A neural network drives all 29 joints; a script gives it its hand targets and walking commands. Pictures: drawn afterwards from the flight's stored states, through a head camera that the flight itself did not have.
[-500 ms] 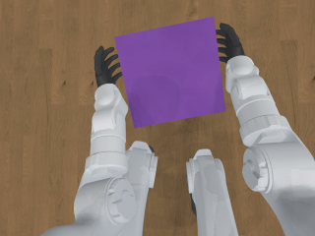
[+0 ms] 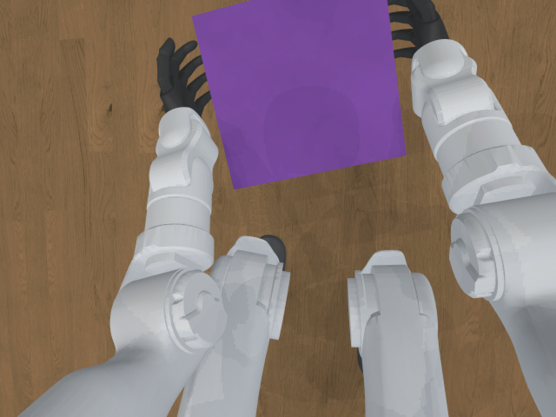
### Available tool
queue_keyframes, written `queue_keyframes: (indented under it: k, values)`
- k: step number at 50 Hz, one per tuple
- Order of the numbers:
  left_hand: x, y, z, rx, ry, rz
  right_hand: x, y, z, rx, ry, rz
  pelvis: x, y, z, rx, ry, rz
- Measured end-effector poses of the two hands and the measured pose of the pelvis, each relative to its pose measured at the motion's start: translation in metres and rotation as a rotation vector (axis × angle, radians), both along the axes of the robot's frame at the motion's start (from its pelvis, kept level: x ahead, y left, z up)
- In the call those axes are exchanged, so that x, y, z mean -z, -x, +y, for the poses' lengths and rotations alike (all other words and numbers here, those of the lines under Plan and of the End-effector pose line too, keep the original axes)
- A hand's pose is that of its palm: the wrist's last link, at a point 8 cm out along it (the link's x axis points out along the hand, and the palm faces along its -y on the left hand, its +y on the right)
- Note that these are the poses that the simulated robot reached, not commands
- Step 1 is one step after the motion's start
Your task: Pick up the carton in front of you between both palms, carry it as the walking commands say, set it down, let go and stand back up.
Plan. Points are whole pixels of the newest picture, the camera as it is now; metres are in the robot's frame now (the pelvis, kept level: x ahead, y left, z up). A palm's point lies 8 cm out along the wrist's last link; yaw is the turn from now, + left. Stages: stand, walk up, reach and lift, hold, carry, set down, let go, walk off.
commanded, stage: set down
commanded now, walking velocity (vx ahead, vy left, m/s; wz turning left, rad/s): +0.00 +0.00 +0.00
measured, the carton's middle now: (302, 96) +0.52 +0.03 -0.25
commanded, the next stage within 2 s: none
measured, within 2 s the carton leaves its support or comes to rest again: rests again in 0.52 s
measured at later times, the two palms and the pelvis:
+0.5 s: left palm (184, 108) +0.49 +0.18 -0.16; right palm (422, 54) +0.54 -0.12 -0.17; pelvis +0.00 +0.01 -0.01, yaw +0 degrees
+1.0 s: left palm (191, 122) +0.48 +0.18 -0.18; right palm (427, 65) +0.54 -0.13 -0.20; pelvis +0.00 +0.00 -0.02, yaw +0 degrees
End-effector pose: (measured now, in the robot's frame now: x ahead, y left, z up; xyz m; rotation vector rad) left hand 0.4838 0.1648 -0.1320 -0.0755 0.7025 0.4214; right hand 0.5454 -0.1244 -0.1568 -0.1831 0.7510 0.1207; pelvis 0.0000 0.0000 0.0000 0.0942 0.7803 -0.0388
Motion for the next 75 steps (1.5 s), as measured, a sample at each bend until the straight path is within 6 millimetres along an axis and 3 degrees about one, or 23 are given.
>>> queue_keyframes:
  k: [18,26,48,54,57,65,70,75]
  values:
    - [0.012,-0.006,0.009,0.054,0.002,0.03,0.006,0.0,0.003,-0.023,-0.046,0.007,0.008,0.001,0.007,0.002,0.006,-0.032]
    - [0.025,-0.007,0.01,0.09,0.003,0.081,0.017,0.002,0.002,-0.025,-0.059,0.015,0.011,-0.003,0.01,0.001,0.004,-0.035]
    - [0.042,-0.002,0.011,0.137,0.001,0.1,0.037,0.001,-0.006,-0.059,-0.077,-0.004,0.02,-0.001,0.003,0.016,-0.019,-0.085]
    - [0.058,0.02,0.034,0.107,-0.047,0.159,0.068,0.018,-0.029,-0.004,-0.028,0.028,0.022,0.003,0.004,0.018,-0.022,-0.112]
    - [0.061,0.023,0.048,0.096,-0.063,0.15,0.074,0.02,-0.041,0.013,-0.015,0.015,0.024,0.005,0.006,0.021,-0.019,-0.12]
    - [0.052,0.016,0.055,0.092,-0.046,0.08,0.046,0.0,-0.043,0.027,-0.02,-0.079,0.028,0.008,0.013,0.02,0.0,-0.129]
    - [0.026,0.012,0.042,0.092,-0.014,-0.003,0.012,-0.006,-0.04,0.022,-0.004,-0.115,0.018,0.009,0.017,0.006,0.013,-0.129]
    - [-0.006,0.024,0.029,0.08,0.006,-0.015,-0.03,-0.005,-0.042,0.031,0.004,-0.096,-0.007,0.007,0.019,0.003,0.02,-0.105]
